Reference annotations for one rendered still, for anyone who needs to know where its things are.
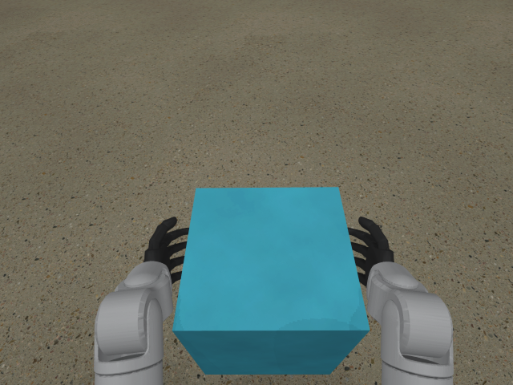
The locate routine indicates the carton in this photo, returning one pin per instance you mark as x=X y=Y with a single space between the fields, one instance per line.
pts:
x=269 y=284

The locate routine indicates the right robot hand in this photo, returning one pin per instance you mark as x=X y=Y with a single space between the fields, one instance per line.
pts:
x=377 y=251

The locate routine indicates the left robot forearm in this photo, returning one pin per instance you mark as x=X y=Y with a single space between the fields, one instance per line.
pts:
x=129 y=342

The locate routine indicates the left robot hand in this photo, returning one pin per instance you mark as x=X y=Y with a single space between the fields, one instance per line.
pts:
x=158 y=249

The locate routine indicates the right robot forearm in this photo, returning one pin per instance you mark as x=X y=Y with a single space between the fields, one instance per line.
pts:
x=417 y=329

